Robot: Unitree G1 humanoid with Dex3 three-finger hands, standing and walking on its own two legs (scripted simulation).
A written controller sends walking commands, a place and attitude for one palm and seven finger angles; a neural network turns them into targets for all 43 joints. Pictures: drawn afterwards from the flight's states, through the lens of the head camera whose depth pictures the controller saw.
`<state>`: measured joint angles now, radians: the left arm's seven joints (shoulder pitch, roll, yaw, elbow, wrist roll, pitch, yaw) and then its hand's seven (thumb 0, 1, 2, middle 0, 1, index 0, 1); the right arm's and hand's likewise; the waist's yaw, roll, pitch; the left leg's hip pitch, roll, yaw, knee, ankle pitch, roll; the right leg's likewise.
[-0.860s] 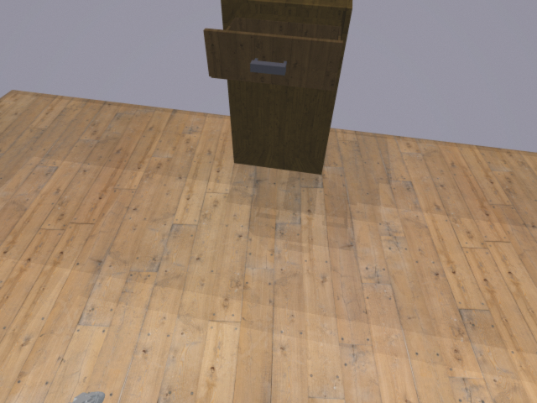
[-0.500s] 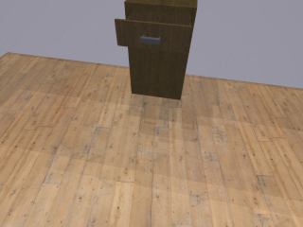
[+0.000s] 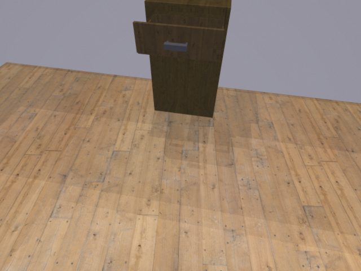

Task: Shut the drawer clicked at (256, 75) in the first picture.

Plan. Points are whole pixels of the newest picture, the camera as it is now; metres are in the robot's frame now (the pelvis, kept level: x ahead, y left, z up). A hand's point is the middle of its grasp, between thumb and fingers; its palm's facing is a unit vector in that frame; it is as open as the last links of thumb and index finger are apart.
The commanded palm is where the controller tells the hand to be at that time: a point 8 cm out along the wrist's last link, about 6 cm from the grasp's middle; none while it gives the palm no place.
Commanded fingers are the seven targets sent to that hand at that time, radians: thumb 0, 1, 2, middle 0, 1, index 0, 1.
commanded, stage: look at it before walking up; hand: left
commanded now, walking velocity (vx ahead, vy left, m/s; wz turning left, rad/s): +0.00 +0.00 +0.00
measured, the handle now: (176, 44) +1.14 +0.08 -0.02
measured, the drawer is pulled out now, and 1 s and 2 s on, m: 0.30 0.30 0.30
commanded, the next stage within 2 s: walk to a spot facing it in 0.58 s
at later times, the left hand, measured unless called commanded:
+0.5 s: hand out of the picture +0.07 +0.25 -0.16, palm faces -0.03 -0.94 -0.34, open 7.4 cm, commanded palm none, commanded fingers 0.00 0.90 0.90 -0.20 -0.30 -0.20 -0.30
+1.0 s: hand out of the picture +0.03 +0.21 -0.20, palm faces -0.02 -0.98 -0.17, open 7.4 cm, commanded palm none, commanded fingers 0.00 0.90 0.90 -0.20 -0.30 -0.20 -0.30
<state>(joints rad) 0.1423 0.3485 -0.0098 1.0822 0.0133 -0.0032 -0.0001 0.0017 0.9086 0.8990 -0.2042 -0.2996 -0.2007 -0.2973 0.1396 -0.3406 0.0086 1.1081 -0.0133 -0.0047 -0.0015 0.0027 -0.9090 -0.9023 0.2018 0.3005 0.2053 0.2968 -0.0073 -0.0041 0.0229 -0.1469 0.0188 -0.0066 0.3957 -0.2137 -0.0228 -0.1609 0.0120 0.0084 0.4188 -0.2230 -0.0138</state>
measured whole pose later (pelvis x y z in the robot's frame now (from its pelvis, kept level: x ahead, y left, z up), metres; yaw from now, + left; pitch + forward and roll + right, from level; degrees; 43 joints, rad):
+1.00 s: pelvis +0.05 +0.02 -0.02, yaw -3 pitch -1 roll +0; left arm 0.37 0.22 0.02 1.11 0.02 0.01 -0.01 0.00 0.91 0.90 -0.20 -0.30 -0.20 -0.30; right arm 0.32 -0.21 0.00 1.11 -0.02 -0.03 0.00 0.00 -0.91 -0.90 0.20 0.30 0.20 0.30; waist 0.01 -0.04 -0.02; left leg -0.16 0.02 0.05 0.58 -0.41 0.00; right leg -0.19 0.01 0.04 0.61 -0.39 -0.02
